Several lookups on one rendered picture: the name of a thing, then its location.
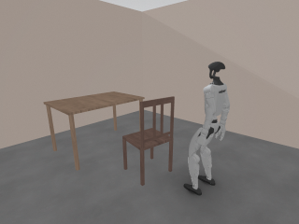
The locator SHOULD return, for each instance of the chair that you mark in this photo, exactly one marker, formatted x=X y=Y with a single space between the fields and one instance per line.
x=150 y=138

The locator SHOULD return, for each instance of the table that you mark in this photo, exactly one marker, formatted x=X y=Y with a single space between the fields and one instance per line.
x=76 y=105

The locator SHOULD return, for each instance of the robot left forearm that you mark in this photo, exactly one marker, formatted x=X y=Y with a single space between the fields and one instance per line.
x=207 y=123

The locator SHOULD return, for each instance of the robot right upper arm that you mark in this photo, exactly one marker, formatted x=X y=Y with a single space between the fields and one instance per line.
x=226 y=102

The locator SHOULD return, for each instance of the robot right thigh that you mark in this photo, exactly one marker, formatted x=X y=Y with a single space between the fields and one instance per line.
x=207 y=151

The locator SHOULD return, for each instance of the robot left upper arm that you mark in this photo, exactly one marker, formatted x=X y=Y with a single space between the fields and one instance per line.
x=209 y=94

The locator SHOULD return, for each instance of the robot left hand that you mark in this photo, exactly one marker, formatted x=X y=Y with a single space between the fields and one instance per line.
x=201 y=140

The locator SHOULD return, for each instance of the robot right forearm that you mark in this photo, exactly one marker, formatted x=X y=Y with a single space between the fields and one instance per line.
x=224 y=114

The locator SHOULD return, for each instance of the robot right hand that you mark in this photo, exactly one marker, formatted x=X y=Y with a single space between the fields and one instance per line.
x=221 y=131

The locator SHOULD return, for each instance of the robot left shin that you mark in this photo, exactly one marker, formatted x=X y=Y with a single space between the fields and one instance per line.
x=194 y=171

